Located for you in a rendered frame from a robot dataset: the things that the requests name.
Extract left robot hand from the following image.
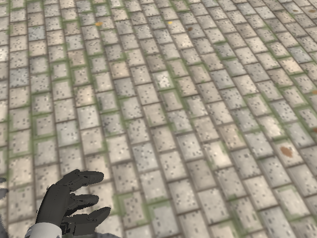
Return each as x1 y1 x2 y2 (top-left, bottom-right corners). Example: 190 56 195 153
35 169 111 236

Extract robot left forearm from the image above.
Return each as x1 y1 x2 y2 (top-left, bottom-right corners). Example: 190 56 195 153
25 222 62 238

